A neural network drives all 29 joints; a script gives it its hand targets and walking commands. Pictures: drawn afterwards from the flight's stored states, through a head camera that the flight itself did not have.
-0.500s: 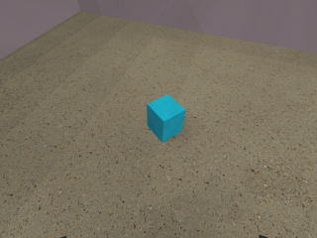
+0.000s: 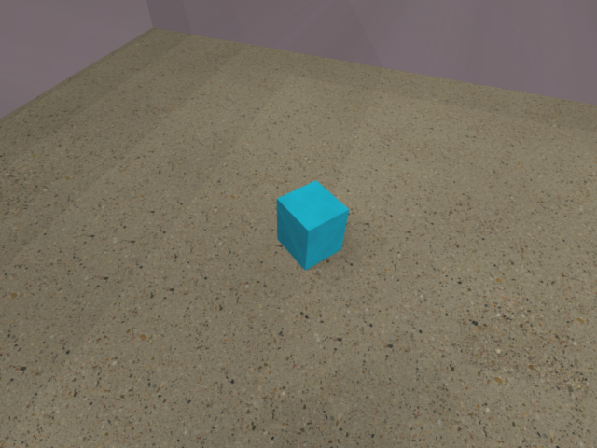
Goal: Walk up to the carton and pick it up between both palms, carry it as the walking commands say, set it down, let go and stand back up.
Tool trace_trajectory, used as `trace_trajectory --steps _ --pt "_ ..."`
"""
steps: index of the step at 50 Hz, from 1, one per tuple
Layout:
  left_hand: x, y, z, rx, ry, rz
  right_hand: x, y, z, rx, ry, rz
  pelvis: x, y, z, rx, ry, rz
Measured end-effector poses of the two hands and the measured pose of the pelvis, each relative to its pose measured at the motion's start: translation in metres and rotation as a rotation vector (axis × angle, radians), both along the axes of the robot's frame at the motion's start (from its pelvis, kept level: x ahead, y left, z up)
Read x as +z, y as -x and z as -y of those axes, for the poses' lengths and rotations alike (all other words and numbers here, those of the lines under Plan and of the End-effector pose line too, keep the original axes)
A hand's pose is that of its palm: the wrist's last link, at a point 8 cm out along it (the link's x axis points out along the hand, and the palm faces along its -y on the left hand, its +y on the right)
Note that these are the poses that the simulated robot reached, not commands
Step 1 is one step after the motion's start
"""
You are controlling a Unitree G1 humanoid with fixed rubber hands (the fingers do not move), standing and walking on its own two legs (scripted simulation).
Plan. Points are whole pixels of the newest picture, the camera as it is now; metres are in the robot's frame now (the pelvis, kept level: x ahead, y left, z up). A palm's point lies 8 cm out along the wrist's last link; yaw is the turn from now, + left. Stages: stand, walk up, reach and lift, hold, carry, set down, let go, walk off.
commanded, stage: walk up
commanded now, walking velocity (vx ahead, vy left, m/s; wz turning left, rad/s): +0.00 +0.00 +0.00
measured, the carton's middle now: (310, 225) +1.08 -0.06 -0.65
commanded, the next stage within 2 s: none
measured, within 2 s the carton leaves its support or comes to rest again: neither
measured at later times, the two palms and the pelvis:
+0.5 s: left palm out of the picture +0.12 +0.23 -0.08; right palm out of the picture +0.16 -0.41 -0.10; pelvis +0.09 -0.08 +0.01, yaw -1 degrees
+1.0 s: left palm (151, 329) +0.33 +0.25 -0.10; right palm (520, 336) +0.33 -0.38 -0.09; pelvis +0.25 -0.05 -0.01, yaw -2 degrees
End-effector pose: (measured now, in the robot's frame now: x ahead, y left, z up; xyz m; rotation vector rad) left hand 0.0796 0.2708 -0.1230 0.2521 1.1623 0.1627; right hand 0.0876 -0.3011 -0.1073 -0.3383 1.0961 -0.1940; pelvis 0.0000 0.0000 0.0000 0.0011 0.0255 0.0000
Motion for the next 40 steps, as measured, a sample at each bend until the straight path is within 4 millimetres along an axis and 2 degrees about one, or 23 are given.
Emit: trace_trajectory --steps 4,7,12,14,16,18,23,28,31,34,40 --pt "0.003 -0.002 0.000 -0.005 0.010 0.004 0.002 0.000 0.001 0.004 -0.007 0.000 0.002 -0.003 0.000 0.000 0.000 0.000" --pt "0.012 -0.012 -0.003 -0.017 0.005 0.026 0.009 0.000 0.011 0.007 -0.001 0.006 0.006 -0.011 0.004 -0.001 -0.002 -0.007" --pt "0.021 -0.044 -0.003 -0.072 -0.044 0.095 0.012 0.010 0.051 -0.003 0.053 -0.019 0.001 -0.023 0.022 -0.018 -0.006 0.010" --pt "0.025 -0.055 0.004 -0.079 -0.054 0.112 0.010 0.013 0.068 -0.009 0.059 -0.043 -0.001 -0.031 0.034 -0.018 -0.020 0.013" --pt "0.027 -0.063 0.014 -0.080 -0.067 0.122 0.004 0.006 0.086 -0.011 0.055 -0.052 -0.005 -0.040 0.047 -0.021 -0.034 0.014" --pt "0.026 -0.060 0.024 -0.076 -0.085 0.117 -0.001 -0.010 0.098 -0.009 0.047 -0.031 -0.008 -0.049 0.059 -0.024 -0.042 0.042" --pt "0.039 -0.043 0.035 -0.046 -0.128 0.033 0.005 -0.056 0.108 0.014 0.006 0.029 0.003 -0.075 0.076 -0.025 -0.060 0.071" --pt "0.050 -0.045 0.038 -0.041 -0.152 -0.046 0.005 -0.088 0.112 0.032 -0.021 0.001 0.010 -0.102 0.083 -0.026 -0.063 0.072" --pt "0.052 -0.053 0.037 -0.039 -0.160 -0.086 0.003 -0.107 0.111 0.032 -0.024 -0.025 0.011 -0.121 0.083 -0.028 -0.055 0.064" --pt "0.049 -0.066 0.034 -0.040 -0.160 -0.118 0.003 -0.134 0.107 0.037 -0.021 -0.025 0.009 -0.141 0.079 -0.029 -0.041 0.045" --pt "0.028 -0.111 0.023 -0.053 -0.129 -0.142 0.011 -0.218 0.084 0.075 0.000 0.069 -0.001 -0.183 0.064 -0.031 0.000 0.009"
